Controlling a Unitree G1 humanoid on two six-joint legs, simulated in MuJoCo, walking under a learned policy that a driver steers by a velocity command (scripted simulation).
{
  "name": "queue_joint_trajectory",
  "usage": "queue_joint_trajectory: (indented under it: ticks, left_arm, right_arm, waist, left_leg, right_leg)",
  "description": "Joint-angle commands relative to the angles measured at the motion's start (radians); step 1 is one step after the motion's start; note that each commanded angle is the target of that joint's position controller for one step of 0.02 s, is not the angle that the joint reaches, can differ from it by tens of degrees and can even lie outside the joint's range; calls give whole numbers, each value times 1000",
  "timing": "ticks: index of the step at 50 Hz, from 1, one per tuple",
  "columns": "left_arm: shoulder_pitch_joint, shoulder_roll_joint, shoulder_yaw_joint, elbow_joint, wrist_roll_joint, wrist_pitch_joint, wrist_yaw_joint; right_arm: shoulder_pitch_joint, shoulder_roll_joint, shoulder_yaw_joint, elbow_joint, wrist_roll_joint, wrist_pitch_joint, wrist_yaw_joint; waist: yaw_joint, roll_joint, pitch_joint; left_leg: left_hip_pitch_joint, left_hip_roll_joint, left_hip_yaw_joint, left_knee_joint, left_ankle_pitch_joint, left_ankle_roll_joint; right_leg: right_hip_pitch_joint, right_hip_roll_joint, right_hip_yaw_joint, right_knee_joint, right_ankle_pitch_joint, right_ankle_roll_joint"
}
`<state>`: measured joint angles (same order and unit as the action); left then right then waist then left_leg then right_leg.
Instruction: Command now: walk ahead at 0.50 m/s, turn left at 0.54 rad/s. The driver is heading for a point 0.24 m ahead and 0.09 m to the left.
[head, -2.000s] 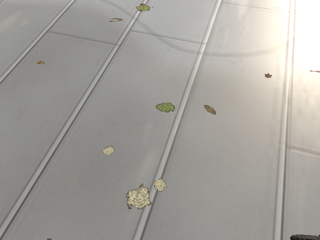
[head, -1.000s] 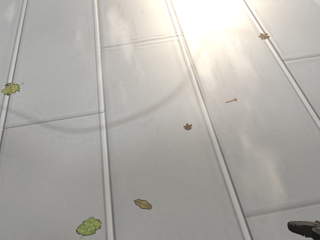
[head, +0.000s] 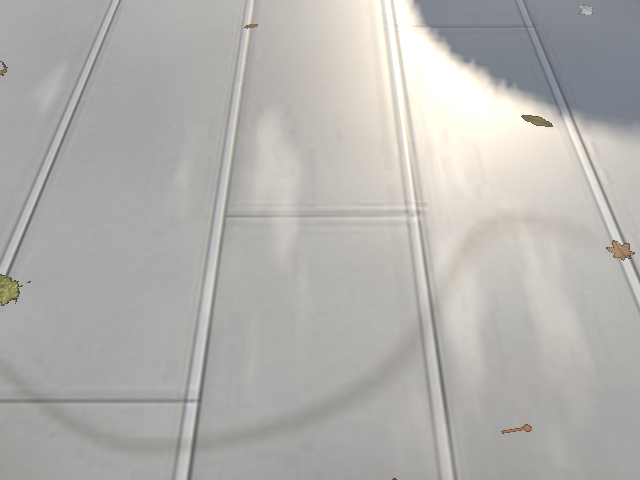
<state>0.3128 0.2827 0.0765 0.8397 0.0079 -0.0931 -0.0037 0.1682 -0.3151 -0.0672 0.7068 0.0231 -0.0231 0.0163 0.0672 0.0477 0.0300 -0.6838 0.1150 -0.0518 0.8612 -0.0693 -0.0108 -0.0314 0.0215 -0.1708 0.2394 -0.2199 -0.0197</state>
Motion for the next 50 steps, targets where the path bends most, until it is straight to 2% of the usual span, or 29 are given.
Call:
queue_joint_trajectory:
  ticks: [1,3,5,6,7,8,9,10,11,12,13,14,15,16,18,20,24,25,27,28,29,30,31,32,35,39,44,50]
  left_arm:
    - [-72,166,36,-67,-9,-11,8]
    - [-49,177,38,-47,-20,4,9]
    - [-40,202,43,-32,-33,21,13]
    - [-48,216,46,-31,-40,27,16]
    - [-64,216,44,-30,-46,34,19]
    - [-41,186,32,-27,-38,32,20]
    - [-11,103,0,-60,17,25,16]
    - [120,56,-29,-50,6,17,0]
    - [70,165,-1,-12,-22,22,-5]
    - [-20,160,-1,-42,-47,29,-5]
    - [-56,134,-6,-40,-35,37,9]
    - [-65,136,-2,-34,-21,52,22]
    - [-34,130,-1,-20,-18,70,28]
    - [-4,116,-2,-8,-13,83,35]
    - [8,93,-6,2,-7,93,45]
    - [-33,76,-14,-1,-2,98,50]
    - [-103,89,-12,-5,-6,105,44]
    - [-103,85,-12,-2,-3,104,41]
    - [-96,80,-16,8,17,97,34]
    - [-99,119,-12,0,23,91,36]
    - [-142,191,4,3,8,92,40]
    - [-153,131,-3,16,2,90,33]
    - [-161,90,-15,21,9,83,28]
    - [-173,82,-20,27,13,76,26]
    - [-153,83,-23,56,2,59,26]
    - [-141,85,-25,90,-3,64,33]
    - [-155,81,-28,122,-5,74,35]
    - [-165,76,-29,157,-5,81,35]
  right_arm:
    - [-67,-10,9,-84,-1,-11,21]
    - [-119,-12,9,-114,-9,-13,29]
    - [-113,-32,-1,-132,-18,-15,36]
    - [-69,-54,-12,-126,-24,-16,37]
    - [39,-87,-32,-96,-27,-18,36]
    - [145,-142,-57,-65,-29,-15,22]
    - [232,-231,-70,-54,-38,-6,-5]
    - [154,-249,-50,-98,-52,-9,-3]
    - [154,-163,-34,-103,-41,-4,9]
    - [103,-132,-22,-89,-33,-8,14]
    - [50,-101,-14,-75,-23,-12,16]
    - [6,-76,-6,-72,-24,-13,13]
    - [-26,-82,-7,-70,-36,-15,13]
    - [-49,-83,-8,-67,-47,-19,12]
    - [-81,-72,-6,-53,-52,-26,6]
    - [-91,-67,-5,-32,-48,-24,-5]
    - [-75,-58,2,12,-48,-6,-15]
    - [-82,-50,7,21,-43,-2,-15]
    - [-61,-13,22,47,-36,1,-13]
    - [-27,3,29,60,-46,-1,-12]
    - [46,-5,21,71,-47,-4,-10]
    - [5,-8,23,76,-52,1,-16]
    - [-32,-28,17,73,-46,8,-22]
    - [-38,-24,16,79,-41,16,-28]
    - [-24,-28,14,106,-43,24,-33]
    - [-29,-21,12,144,-32,18,-32]
    - [-25,-24,10,193,-29,24,-39]
    - [-24,-35,10,245,-27,29,-47]
  waist:
    - [-12,-83,42]
    - [-4,-78,64]
    - [-28,-106,33]
    - [-59,-127,-8]
    - [-125,-117,-72]
    - [-175,-77,-139]
    - [-169,128,-263]
    - [-85,248,-475]
    - [-152,47,-511]
    - [-136,49,-351]
    - [-107,-17,-236]
    - [-80,-5,-183]
    - [-47,21,-163]
    - [-26,33,-165]
    - [-10,42,-167]
    - [-24,50,-167]
    - [-57,65,-128]
    - [-49,60,-111]
    - [-32,25,-75]
    - [-52,-33,-61]
    - [-127,-167,-43]
    - [-98,-191,-43]
    - [-86,-169,-27]
    - [-87,-160,-28]
    - [-74,-122,-45]
    - [-60,-78,-68]
    - [-60,-50,-63]
    - [-63,-46,-52]
  left_leg:
    - [38,5,29,-126,92,16]
    - [59,-18,50,-204,62,34]
    - [122,-63,79,-247,-9,61]
    - [198,-97,98,-267,-35,78]
    - [345,-136,114,-336,22,103]
    - [549,-147,98,-385,199,129]
    - [848,78,-165,-304,699,196]
    - [1052,339,-569,-351,830,430]
    - [964,285,-466,-390,739,396]
    - [861,225,-321,-403,650,350]
    - [722,166,-249,-439,545,300]
    - [599,140,-206,-476,478,278]
    - [482,117,-163,-518,456,270]
    - [422,109,-140,-543,444,274]
    - [374,96,-97,-564,416,278]
    - [372,83,-78,-576,303,264]
    - [360,77,-112,-609,-71,239]
    - [349,67,-116,-602,-163,222]
    - [311,15,-105,-570,-305,148]
    - [301,-28,-82,-517,-335,99]
    - [305,-101,-18,-499,-322,63]
    - [421,-118,23,-469,-246,38]
    - [468,-110,20,-451,-204,39]
    - [487,-100,14,-446,-172,48]
    - [484,-88,0,-450,-84,60]
    - [500,-86,6,-441,17,53]
    - [524,-85,10,-439,64,46]
    - [538,-81,13,-444,71,42]
  right_leg:
    - [-41,-280,68,-115,269,-150]
    - [-6,-287,45,-65,408,-136]
    - [44,-298,32,34,625,-113]
    - [58,-292,26,115,749,-97]
    - [46,-261,5,257,798,-69]
    - [-48,-209,-22,441,714,-24]
    - [-308,-129,-33,772,96,36]
    - [-530,-1,124,1090,-502,85]
    - [-507,-55,262,1112,-457,80]
    - [-577,-90,234,1078,-421,68]
    - [-589,-121,219,995,-361,68]
    - [-539,-141,224,929,-307,71]
    - [-441,-137,217,905,-252,78]
    - [-384,-127,210,874,-213,85]
    - [-331,-123,209,759,-174,95]
    - [-299,-125,213,626,-113,92]
    - [-235,-107,205,450,-38,77]
    - [-204,-98,196,384,-13,67]
    - [-108,-99,201,205,110,38]
    - [-87,-170,278,162,202,13]
    - [-138,-195,294,179,133,-23]
    - [-256,-164,285,140,-73,-27]
    - [-305,-142,274,118,-130,-9]
    - [-308,-130,261,118,-93,9]
    - [-231,-112,236,157,56,22]
    - [-173,-101,223,185,164,14]
    - [-157,-90,213,184,197,8]
    - [-149,-78,203,173,197,8]
